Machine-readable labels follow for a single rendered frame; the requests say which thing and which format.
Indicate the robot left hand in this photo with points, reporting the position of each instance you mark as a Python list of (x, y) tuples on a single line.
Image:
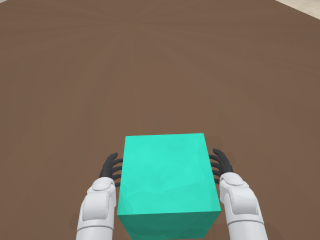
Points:
[(107, 170)]

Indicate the right robot forearm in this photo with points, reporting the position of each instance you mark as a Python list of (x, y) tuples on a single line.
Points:
[(243, 215)]

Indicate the left robot forearm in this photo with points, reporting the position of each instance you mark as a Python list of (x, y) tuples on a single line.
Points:
[(96, 217)]

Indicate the carton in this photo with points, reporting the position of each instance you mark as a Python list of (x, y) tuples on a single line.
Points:
[(167, 188)]

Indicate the robot right hand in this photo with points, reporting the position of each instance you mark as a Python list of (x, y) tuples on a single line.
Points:
[(223, 164)]

